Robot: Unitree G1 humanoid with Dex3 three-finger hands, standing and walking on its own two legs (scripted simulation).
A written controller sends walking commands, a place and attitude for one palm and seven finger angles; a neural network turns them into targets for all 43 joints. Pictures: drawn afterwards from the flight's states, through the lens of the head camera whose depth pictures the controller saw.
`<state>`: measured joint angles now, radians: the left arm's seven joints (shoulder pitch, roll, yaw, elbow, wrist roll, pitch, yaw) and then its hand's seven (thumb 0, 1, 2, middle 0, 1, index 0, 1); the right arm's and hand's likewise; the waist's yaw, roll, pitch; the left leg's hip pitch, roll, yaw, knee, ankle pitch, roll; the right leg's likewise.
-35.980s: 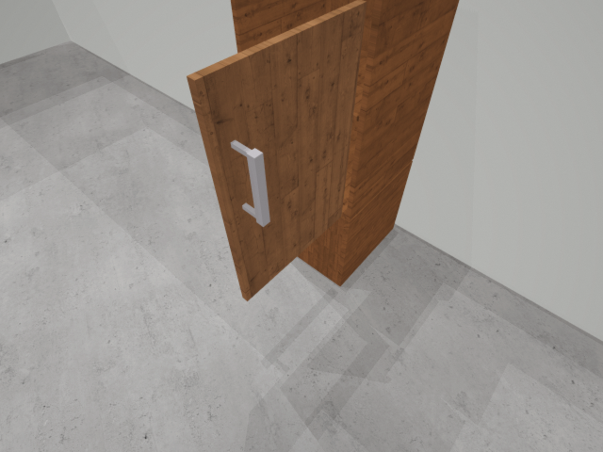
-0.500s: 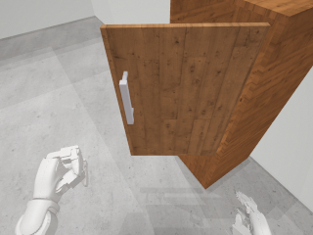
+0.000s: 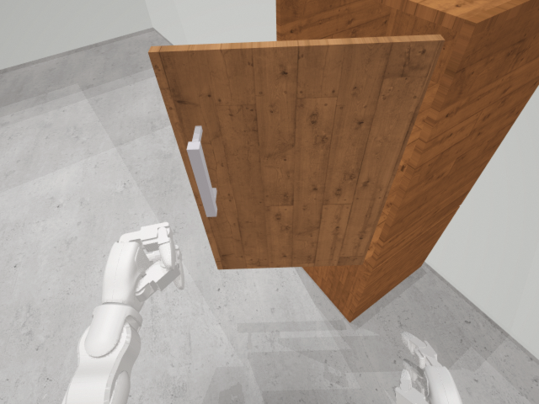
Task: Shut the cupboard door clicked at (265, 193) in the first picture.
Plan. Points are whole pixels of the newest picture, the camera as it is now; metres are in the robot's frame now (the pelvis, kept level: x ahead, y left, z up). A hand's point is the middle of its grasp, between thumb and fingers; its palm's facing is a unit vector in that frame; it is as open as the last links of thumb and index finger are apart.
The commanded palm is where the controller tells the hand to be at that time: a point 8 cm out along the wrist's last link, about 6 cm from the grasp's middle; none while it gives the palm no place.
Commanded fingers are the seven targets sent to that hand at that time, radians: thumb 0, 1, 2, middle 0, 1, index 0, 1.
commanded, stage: bring the fist close to the handle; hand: left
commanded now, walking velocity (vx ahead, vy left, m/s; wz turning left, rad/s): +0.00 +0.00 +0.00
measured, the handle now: (205, 174) +0.46 +0.14 +0.08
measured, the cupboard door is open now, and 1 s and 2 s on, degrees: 56 56 46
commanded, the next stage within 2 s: push the door shut along its arc in 0.98 s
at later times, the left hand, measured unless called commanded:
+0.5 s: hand (215, 227) +0.34 +0.10 +0.09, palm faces +0.02 -1.00 -0.01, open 3.1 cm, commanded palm +0.32 +0.16 +0.09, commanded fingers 0.00 0.90 0.90 -1.30 -1.50 -1.30 -1.50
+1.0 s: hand (221, 218) +0.36 +0.10 +0.09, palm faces +0.04 -1.00 -0.01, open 3.1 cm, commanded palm +0.34 +0.15 +0.09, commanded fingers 0.00 0.90 0.90 -1.30 -1.50 -1.30 -1.50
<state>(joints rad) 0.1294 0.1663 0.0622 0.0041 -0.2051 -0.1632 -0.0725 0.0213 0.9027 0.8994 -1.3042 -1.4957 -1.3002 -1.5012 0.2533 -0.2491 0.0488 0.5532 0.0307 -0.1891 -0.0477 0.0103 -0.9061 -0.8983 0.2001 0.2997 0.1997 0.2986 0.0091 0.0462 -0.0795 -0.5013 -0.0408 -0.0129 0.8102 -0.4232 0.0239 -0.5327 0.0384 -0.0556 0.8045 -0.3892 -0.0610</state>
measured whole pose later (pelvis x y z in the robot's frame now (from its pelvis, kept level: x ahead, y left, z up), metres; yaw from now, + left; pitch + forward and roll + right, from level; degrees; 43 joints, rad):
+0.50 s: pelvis +0.00 +0.00 +0.00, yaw +0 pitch +7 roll +0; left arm -0.17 0.09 -0.02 0.25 -0.13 -0.17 0.07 0.02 0.90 0.90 -1.30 -1.50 -1.30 -1.50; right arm 0.24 -0.23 0.04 0.58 0.02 -0.10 -0.02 0.01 -0.91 -0.90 0.20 0.30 0.20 0.30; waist -0.01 0.04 -0.08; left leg -0.51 -0.04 0.00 0.80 -0.42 0.03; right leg -0.54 0.04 -0.04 0.80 -0.38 -0.06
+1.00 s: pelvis +0.00 +0.00 +0.00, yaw -1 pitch +7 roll +0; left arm -0.27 0.09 0.02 0.43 -0.13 -0.26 0.10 0.02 0.90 0.90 -1.30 -1.50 -1.30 -1.50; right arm 0.28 -0.25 0.01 0.62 0.02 -0.05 -0.02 0.01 -0.91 -0.90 0.20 0.30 0.20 0.30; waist -0.02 0.04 -0.07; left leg -0.51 -0.03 0.01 0.78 -0.40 0.03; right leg -0.55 0.04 -0.04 0.78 -0.36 -0.06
